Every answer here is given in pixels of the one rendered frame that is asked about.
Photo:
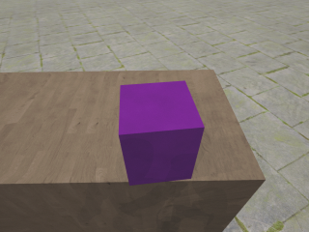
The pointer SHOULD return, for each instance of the pedestal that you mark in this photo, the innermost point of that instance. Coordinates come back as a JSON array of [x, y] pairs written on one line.
[[62, 167]]

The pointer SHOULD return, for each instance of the carton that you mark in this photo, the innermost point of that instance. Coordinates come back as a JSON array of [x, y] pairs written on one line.
[[160, 132]]

